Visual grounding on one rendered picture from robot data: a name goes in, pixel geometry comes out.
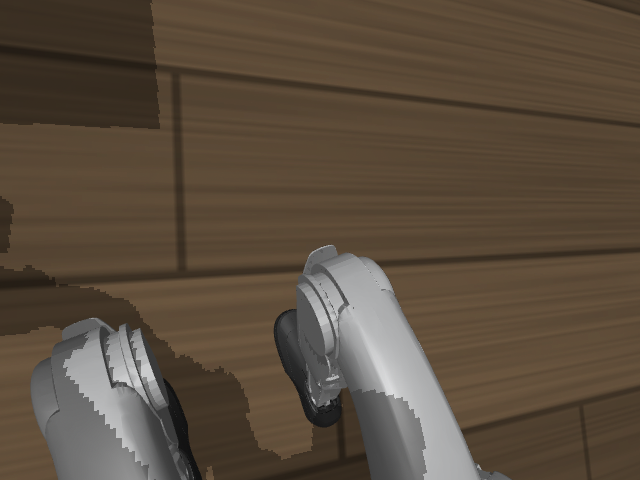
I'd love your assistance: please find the left robot foot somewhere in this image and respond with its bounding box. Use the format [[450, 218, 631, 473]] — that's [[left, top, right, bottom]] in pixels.
[[163, 378, 202, 480]]

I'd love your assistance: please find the right robot hand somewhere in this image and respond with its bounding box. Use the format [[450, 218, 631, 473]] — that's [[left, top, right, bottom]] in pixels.
[[475, 463, 512, 480]]

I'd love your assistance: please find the right robot foot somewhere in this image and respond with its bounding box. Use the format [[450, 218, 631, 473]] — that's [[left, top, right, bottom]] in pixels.
[[274, 309, 341, 428]]

